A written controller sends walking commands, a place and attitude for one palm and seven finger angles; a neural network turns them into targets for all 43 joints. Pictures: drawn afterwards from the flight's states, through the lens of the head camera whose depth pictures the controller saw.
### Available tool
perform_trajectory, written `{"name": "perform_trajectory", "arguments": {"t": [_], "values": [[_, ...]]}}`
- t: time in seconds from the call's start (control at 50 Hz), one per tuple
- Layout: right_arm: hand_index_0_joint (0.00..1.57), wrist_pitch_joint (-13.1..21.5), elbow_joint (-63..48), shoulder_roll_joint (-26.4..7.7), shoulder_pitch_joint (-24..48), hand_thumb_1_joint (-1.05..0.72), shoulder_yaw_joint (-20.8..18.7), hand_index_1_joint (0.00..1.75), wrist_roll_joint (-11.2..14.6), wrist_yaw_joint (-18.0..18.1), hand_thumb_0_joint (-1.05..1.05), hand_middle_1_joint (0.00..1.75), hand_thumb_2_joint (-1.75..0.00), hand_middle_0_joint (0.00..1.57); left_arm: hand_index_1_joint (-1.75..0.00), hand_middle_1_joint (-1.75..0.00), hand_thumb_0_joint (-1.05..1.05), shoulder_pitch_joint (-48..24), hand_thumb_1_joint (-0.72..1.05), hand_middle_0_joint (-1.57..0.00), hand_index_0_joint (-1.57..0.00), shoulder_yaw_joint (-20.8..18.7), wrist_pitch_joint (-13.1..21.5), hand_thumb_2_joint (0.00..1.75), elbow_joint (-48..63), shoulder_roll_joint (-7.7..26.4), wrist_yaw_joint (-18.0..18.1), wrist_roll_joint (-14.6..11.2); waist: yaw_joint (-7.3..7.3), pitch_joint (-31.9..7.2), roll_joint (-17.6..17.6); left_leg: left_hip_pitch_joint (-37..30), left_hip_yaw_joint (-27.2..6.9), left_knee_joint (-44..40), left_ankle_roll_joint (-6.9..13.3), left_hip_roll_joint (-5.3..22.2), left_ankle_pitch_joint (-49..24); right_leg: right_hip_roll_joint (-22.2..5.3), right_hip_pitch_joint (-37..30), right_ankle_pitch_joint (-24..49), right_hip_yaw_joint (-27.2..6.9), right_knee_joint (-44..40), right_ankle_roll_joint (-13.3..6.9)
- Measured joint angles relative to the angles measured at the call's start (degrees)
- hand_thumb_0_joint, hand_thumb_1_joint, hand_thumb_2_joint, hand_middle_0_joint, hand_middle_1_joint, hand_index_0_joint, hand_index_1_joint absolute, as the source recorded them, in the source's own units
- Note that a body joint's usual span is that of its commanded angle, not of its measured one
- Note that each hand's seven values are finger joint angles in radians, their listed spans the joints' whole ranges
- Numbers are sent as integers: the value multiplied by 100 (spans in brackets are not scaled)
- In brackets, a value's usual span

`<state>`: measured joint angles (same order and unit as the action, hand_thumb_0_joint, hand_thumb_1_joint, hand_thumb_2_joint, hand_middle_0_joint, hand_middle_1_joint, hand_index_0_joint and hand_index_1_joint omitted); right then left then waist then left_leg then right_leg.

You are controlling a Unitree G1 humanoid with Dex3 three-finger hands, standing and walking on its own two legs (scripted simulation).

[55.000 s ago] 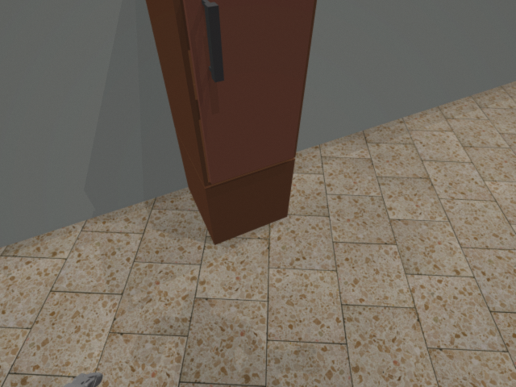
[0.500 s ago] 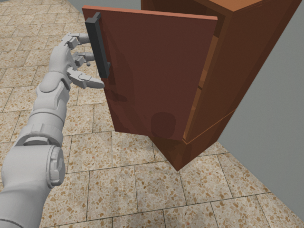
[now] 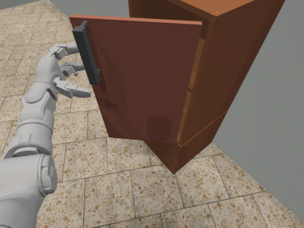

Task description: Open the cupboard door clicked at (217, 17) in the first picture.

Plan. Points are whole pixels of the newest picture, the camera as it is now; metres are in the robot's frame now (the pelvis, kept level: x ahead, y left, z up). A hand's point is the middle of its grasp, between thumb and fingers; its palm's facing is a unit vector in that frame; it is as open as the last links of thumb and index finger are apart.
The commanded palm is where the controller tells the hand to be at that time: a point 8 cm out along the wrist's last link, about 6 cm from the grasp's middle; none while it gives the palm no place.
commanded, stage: move the hooked fingers beside the handle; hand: left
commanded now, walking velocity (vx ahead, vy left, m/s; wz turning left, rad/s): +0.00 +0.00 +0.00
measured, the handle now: (90, 54) +0.55 +0.16 +0.17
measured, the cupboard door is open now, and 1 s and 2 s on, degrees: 45 45 45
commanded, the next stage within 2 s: slide the fingers in behind the handle in 1.54 s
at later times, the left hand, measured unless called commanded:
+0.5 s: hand (64, 74) +0.46 +0.21 +0.17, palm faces -0.05 -1.00 +0.00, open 14.0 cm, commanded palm +0.44 +0.26 +0.17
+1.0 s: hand (61, 74) +0.46 +0.22 +0.17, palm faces -0.07 -1.00 +0.01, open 14.0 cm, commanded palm +0.45 +0.27 +0.17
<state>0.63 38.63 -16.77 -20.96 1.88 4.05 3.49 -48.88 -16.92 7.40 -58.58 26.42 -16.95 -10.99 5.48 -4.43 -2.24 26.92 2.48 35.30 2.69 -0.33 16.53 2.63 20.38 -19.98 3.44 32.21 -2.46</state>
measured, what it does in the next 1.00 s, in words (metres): stands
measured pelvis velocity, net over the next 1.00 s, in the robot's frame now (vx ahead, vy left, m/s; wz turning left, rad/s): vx -0.01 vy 0.01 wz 0.00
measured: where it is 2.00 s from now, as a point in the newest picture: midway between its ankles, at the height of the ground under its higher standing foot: outside the picture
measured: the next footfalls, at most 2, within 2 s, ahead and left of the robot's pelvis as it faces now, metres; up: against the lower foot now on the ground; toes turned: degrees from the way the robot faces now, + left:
none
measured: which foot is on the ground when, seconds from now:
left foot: down 0.00-1.00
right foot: down 0.00-1.00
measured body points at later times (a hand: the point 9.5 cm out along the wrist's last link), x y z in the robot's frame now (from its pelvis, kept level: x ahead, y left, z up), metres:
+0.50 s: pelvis +0.00 +0.00 +0.00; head +0.04 +0.00 +0.45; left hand +0.46 +0.26 +0.17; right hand +0.04 -0.28 -0.11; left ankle +0.01 +0.09 -0.73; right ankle -0.04 -0.09 -0.73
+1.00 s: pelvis -0.01 +0.01 +0.00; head +0.04 +0.02 +0.45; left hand +0.46 +0.27 +0.17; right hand +0.04 -0.26 -0.11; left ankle +0.01 +0.09 -0.73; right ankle -0.04 -0.09 -0.73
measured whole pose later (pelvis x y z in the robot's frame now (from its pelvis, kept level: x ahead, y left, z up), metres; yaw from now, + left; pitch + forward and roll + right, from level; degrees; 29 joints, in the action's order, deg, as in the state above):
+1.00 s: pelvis -0.01 +0.01 +0.00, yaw +0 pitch +9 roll -2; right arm 0.1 38.4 -17.4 -21.6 2.1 3.9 4.5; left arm -51.4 -17.9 7.9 -62.3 30.6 -21.7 -11.2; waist 6.1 -4.3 -2.0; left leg 28.9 2.4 36.2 3.7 -0.9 16.3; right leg 2.1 21.9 -19.4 3.5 32.4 -1.4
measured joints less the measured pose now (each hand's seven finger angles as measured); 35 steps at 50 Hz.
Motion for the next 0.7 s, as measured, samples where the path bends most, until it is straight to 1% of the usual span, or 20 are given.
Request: {"name": "perform_trajectory", "arguments": {"t": [0.12,0.2,0.24,0.28,0.48,0.58,0.7], "values": [[20,-34,-60,-10,42,-90,19,30,17,49,0,30,-90,21,-119,-120,-1,82,-50,-29,-28,-119,43,30,1,100,-118,0,11,32,16,-59,7,-28,-8,15,-12,15,-58,22,-11,-37,-8],[20,-42,-64,-23,59,-90,22,30,31,74,0,30,-90,21,-119,-120,-1,25,-50,-29,-29,-103,51,30,-78,207,-175,4,14,47,24,-36,-9,-22,-11,14,-23,17,-44,30,6,-38,-11],[20,-42,-55,-33,54,-90,13,30,36,83,0,30,-90,21,-119,-120,-1,-9,-50,-30,-29,-41,62,30,-94,228,-203,-21,9,54,21,-20,-24,-17,-9,6,-30,11,-35,33,21,-36,-9],[20,-48,-29,-45,60,-90,16,30,30,86,0,30,-90,21,-119,-120,-1,-52,-50,-30,-29,-74,61,30,-141,236,-254,-32,7,49,22,-4,-28,-13,-5,3,-35,8,-21,35,25,-33,-5],[20,-100,-69,-59,15,-90,31,30,32,110,0,30,-90,21,-120,-120,-1,-79,-50,-30,-30,-207,64,30,-292,429,-370,-7,70,43,43,40,2,-5,13,14,-42,14,28,63,-6,-37,13],[20,-100,-53,-59,-36,-90,27,30,23,117,0,30,-90,21,-120,-120,-1,-51,-50,-30,-30,-257,121,30,-249,472,-442,-18,74,38,48,56,13,3,25,14,-40,14,40,76,-18,-47,26],[20,-117,-56,-64,-66,-90,40,30,28,131,0,30,-90,21,-120,-120,-1,-89,-50,-30,-30,-275,72,30,-380,594,-522,-8,94,23,43,93,13,31,46,9,-30,9,63,81,-18,-46,47]]}}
